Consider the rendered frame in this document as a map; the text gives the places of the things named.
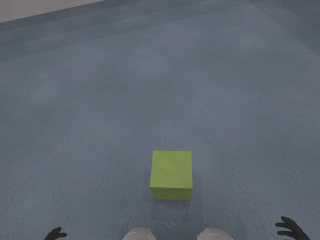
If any carton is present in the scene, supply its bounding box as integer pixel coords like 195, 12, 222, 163
150, 150, 193, 201

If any robot left hand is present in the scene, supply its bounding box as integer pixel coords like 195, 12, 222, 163
44, 227, 67, 240

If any robot right hand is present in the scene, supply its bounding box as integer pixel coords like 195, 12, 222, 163
275, 216, 310, 240

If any robot left thigh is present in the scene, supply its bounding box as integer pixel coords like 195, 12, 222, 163
122, 227, 156, 240

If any robot thigh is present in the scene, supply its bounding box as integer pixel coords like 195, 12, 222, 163
122, 227, 156, 240
197, 227, 233, 240

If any robot right thigh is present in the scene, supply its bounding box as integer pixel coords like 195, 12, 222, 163
197, 227, 233, 240

